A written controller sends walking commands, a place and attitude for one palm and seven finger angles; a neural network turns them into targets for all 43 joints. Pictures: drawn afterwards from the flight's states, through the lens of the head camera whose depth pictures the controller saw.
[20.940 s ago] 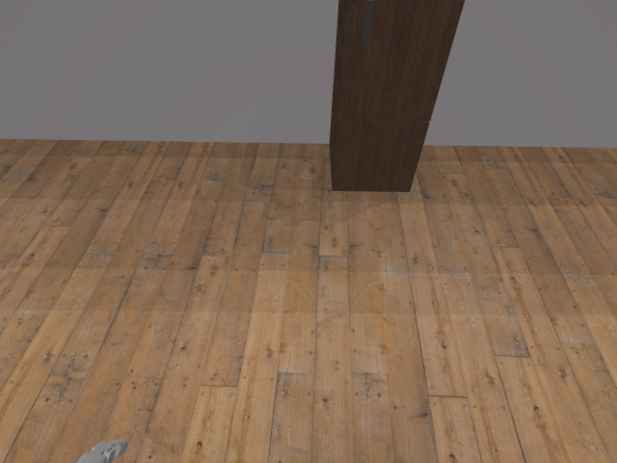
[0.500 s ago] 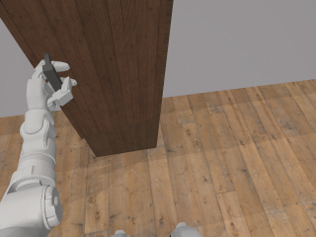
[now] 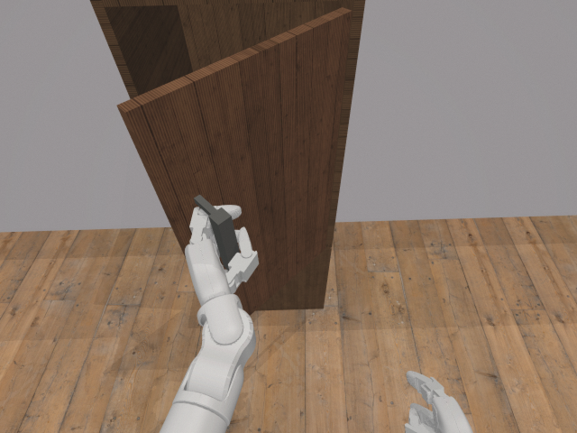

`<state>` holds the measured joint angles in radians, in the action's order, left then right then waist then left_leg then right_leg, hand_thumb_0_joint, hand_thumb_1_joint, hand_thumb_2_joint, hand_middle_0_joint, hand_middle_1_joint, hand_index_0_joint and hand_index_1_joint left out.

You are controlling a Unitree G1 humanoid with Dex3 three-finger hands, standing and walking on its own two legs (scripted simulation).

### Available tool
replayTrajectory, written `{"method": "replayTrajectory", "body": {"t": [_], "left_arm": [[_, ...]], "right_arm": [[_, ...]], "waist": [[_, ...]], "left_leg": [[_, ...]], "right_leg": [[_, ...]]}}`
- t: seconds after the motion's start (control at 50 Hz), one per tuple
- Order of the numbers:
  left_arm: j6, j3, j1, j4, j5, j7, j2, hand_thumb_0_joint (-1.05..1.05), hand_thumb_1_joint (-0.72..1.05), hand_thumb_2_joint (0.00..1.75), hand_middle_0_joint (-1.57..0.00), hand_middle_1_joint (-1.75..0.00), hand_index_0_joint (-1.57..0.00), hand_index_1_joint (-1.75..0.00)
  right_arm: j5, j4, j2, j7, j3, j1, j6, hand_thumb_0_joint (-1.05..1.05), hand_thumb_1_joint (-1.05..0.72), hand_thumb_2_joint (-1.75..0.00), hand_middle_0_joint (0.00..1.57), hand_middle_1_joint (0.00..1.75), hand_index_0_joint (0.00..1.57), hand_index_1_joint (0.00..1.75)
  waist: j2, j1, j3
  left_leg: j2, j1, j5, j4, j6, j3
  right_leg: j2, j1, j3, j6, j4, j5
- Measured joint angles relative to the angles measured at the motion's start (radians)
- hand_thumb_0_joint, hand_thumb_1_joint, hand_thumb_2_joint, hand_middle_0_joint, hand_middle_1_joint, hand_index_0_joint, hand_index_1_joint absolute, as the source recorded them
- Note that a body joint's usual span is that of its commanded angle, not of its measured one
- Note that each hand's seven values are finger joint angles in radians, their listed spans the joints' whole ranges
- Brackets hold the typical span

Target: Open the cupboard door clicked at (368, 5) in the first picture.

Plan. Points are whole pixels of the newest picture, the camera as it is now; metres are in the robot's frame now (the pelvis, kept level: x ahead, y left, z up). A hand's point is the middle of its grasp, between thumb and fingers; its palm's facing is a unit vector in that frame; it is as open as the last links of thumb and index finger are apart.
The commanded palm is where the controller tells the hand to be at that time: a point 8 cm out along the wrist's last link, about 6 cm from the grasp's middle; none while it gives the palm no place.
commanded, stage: pull the door open along its arc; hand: left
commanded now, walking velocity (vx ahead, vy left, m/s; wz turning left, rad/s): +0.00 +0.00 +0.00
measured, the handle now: (218, 234) +0.38 +0.12 +0.07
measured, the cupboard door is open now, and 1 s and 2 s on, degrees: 43 47 52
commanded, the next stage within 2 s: open thumb and fingers to let go in 0.10 s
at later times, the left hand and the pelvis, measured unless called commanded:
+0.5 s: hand (260, 263) +0.33 +0.05 +0.07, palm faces +0.45 -0.89 -0.06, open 8.1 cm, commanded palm +0.28 +0.08 +0.07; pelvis +0.00 -0.04 +0.00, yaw +3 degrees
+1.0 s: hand (261, 266) +0.32 +0.05 +0.07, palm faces +0.40 -0.91 -0.05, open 15.2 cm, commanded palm +0.27 +0.09 +0.07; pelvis -0.03 -0.01 +0.00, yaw +2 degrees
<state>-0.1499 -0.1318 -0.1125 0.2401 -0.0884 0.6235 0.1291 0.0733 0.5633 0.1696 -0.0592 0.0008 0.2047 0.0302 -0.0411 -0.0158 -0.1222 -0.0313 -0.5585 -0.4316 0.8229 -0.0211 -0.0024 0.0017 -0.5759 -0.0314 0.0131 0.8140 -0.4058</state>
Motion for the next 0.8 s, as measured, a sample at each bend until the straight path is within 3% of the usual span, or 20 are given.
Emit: {"method": "replayTrajectory", "body": {"t": [0.16,0.28,0.4,0.58,0.7,0.8], "left_arm": [[0.068,-0.121,0.121,-0.118,0.015,0.005,-0.027,0.0,0.7,0.73,-0.29,-1.27,-0.31,-1.3],[0.072,-0.085,0.052,-0.06,-0.008,0.038,-0.012,-0.01,0.67,0.77,-0.33,-1.29,-0.33,-1.31],[0.059,-0.031,0.01,-0.02,-0.001,0.018,-0.002,0.0,0.56,0.75,-0.36,-1.3,-0.36,-1.31],[0.018,-0.025,0.022,-0.003,0.001,-0.008,-0.003,0.0,0.13,0.57,-0.35,-1.27,-0.34,-1.26],[0.007,-0.031,0.004,0.021,-0.002,0.007,-0.001,0.0,-0.22,0.42,-0.32,-1.23,-0.32,-1.22],[0.004,-0.035,-0.028,0.054,-0.006,0.026,0.002,-0.01,-0.39,0.35,-0.3,-1.12,-0.29,-1.12]], "right_arm": [[-0.007,0.004,-0.008,0.011,-0.008,-0.025,0.006,0.01,-0.9,-0.89,0.2,0.3,0.2,0.3],[0.006,0.043,0.012,0.045,-0.006,-0.059,0.006,0.01,-0.9,-0.89,0.2,0.3,0.2,0.3],[0.01,0.056,0.019,0.059,0.005,-0.055,0.009,0.01,-0.9,-0.89,0.2,0.3,0.2,0.3],[0.006,0.062,0.022,0.065,0.016,-0.017,0.006,0.01,-0.9,-0.89,0.2,0.3,0.2,0.3],[0.004,0.07,0.02,0.064,0.016,-0.006,-0.002,0.01,-0.9,-0.89,0.2,0.3,0.2,0.3],[0.002,0.075,0.015,0.063,0.013,-0.009,-0.01,0.01,-0.9,-0.89,0.2,0.3,0.2,0.3]], "waist": [[-0.003,-0.004,0.017],[-0.002,0.008,0.029],[0.001,0.022,0.023],[-0.006,0.017,0.017],[-0.006,0.011,0.019],[-0.003,0.008,0.022]], "left_leg": [[-0.011,0.066,-0.001,-0.023,-0.026,-0.03],[-0.006,0.051,0.008,-0.02,-0.036,-0.059],[0.0,0.032,0.027,-0.037,-0.039,-0.063],[0.002,0.025,0.032,-0.035,-0.04,-0.057],[0.003,0.02,0.033,-0.022,-0.035,-0.05],[0.005,0.011,0.034,-0.01,-0.027,-0.043]], "right_leg": [[-0.011,0.07,-0.031,0.025,-0.011,-0.017],[-0.006,0.062,-0.059,0.038,0.002,-0.025],[0.0,0.036,-0.063,0.044,0.005,-0.02],[0.003,0.025,-0.057,0.042,0.01,-0.014],[0.004,0.022,-0.049,0.035,0.014,-0.006],[0.006,0.015,-0.042,0.028,0.016,0.003]]}}
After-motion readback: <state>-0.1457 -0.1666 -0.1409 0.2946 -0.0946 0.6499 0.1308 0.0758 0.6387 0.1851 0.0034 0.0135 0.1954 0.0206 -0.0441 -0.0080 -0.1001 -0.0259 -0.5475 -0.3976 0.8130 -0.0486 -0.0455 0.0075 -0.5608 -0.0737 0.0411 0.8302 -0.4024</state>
